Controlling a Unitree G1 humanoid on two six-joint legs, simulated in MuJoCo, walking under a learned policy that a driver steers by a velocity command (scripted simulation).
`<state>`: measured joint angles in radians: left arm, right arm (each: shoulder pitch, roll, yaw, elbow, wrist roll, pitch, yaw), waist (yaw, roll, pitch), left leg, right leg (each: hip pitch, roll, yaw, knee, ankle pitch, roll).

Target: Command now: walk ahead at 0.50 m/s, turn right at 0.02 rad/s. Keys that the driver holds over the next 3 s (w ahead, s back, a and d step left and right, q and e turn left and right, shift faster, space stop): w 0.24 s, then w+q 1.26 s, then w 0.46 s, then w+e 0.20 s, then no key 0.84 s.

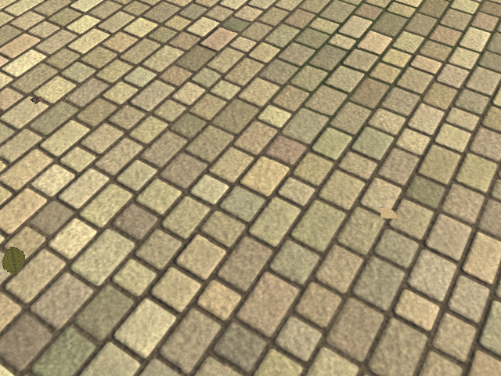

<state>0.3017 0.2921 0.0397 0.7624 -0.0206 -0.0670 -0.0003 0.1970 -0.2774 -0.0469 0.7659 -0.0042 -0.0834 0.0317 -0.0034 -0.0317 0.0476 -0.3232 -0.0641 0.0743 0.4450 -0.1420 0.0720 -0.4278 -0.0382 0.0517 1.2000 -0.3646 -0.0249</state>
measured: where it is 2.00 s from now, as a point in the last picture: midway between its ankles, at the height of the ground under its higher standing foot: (164, 208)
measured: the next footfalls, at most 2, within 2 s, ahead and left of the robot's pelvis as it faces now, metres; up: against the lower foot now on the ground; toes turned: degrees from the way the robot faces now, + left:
right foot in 0.34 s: +0.38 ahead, -0.17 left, +0.00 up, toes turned +1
left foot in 0.88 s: +0.62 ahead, +0.13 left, +0.00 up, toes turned +21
